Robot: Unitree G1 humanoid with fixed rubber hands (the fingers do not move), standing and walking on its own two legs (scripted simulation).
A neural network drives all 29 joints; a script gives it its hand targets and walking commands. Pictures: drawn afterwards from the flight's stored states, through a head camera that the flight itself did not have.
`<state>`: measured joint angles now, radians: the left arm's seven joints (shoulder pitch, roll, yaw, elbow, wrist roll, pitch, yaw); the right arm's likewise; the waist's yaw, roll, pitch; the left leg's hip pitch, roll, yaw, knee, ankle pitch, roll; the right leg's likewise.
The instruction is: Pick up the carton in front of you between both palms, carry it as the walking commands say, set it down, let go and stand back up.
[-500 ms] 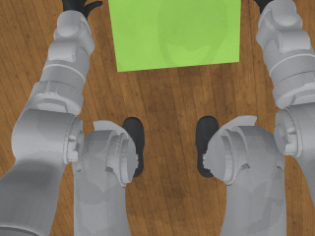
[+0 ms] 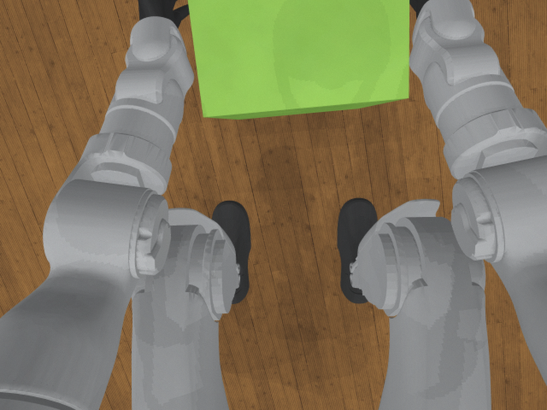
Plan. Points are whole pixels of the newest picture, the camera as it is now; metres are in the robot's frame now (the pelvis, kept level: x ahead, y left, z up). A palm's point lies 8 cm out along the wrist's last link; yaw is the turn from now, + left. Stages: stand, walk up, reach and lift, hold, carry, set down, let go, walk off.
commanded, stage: reach and lift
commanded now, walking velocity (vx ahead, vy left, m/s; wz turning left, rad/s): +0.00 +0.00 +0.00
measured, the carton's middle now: (294, 33) +0.52 -0.02 -0.25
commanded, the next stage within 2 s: none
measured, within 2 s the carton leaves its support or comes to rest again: leaves its support in 0.16 s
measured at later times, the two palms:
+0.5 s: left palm out of the picture +0.51 +0.12 -0.02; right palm out of the picture +0.50 -0.18 -0.02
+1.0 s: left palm out of the picture +0.48 +0.12 +0.13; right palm out of the picture +0.46 -0.18 +0.13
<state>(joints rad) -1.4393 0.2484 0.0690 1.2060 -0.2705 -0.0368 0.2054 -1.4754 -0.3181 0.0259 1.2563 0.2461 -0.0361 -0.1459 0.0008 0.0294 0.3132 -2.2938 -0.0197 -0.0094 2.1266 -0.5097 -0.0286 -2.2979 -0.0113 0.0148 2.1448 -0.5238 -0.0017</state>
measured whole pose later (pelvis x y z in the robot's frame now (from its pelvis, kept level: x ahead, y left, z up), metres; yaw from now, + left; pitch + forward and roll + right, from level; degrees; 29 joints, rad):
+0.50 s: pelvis +0.01 +0.01 +0.05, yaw -3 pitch +40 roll +1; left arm -1.09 0.03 0.45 0.83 0.11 0.27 0.13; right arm -1.12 -0.12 -0.35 0.88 -0.09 0.28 -0.08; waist 0.00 0.02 -0.08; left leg -2.15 -0.06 -0.03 2.00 -0.55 -0.05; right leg -2.18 0.04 0.04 2.00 -0.52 0.03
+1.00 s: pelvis +0.03 +0.01 +0.17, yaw -4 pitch +39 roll +1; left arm -0.80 -0.08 0.43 0.60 0.16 0.35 0.08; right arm -0.81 0.02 -0.39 0.63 -0.18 0.36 -0.03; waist 0.00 0.02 -0.24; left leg -1.76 -0.07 -0.05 1.60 -0.52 -0.03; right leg -1.78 0.04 0.05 1.59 -0.49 0.03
